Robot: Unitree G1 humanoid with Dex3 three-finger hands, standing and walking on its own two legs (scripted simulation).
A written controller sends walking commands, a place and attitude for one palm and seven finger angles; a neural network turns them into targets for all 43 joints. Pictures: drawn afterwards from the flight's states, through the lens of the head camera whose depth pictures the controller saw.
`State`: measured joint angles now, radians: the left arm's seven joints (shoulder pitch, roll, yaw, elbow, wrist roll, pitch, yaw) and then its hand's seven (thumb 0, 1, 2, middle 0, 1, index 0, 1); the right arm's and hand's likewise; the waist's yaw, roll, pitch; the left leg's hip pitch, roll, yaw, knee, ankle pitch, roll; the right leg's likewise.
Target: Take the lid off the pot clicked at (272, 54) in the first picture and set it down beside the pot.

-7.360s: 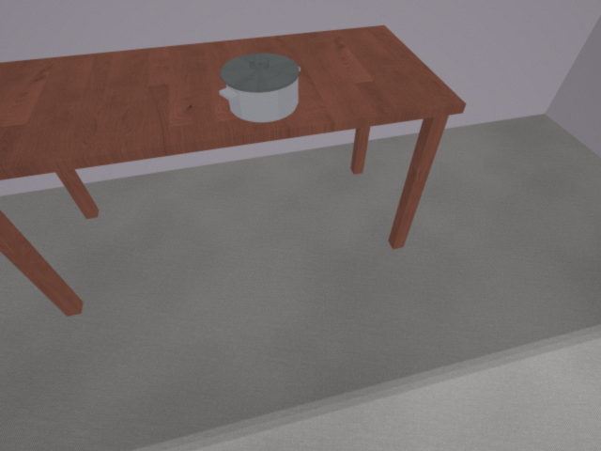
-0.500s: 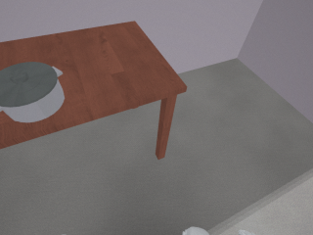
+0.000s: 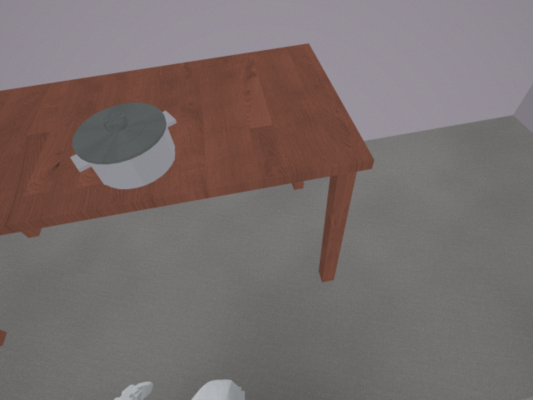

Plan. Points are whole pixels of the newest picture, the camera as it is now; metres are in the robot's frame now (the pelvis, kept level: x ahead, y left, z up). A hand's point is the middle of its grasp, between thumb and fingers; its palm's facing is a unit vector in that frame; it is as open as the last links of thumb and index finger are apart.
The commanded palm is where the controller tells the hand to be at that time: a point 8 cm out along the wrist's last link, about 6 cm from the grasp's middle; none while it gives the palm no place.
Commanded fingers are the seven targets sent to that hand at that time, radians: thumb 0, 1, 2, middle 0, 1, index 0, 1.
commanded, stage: turn to face it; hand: left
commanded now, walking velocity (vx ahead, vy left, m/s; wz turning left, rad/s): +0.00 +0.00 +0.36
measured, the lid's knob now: (115, 121) +0.66 +0.36 +0.04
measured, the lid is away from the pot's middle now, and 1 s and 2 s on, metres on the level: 0.00 0.00 0.00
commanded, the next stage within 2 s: take the last steps up to it in 0.24 s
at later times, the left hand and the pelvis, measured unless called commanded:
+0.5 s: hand out of the picture -0.02 +0.25 -0.17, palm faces +0.23 -0.94 -0.25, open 7.4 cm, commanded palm none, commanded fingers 0.00 0.90 0.90 -0.20 -0.30 -0.20 -0.30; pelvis +0.00 +0.04 +0.00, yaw +10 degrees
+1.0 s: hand out of the picture -0.02 +0.20 -0.16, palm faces +0.36 -0.91 -0.18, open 7.4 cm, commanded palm none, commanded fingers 0.00 0.90 0.90 -0.20 -0.30 -0.20 -0.30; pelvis +0.12 +0.09 -0.01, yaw +15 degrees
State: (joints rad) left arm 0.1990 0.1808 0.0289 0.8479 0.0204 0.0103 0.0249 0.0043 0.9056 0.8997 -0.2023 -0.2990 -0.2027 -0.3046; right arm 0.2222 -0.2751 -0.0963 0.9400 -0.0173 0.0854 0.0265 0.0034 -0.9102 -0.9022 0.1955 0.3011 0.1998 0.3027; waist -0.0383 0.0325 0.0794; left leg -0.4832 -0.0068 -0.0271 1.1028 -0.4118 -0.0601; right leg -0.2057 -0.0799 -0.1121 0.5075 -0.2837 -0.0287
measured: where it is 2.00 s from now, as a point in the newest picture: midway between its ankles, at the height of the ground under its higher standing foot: outside the picture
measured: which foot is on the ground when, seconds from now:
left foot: up 0.00-0.20, down 0.22-0.60, up 0.62-1.00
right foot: down 0.00-0.22, up 0.24-0.58, down 0.60-1.00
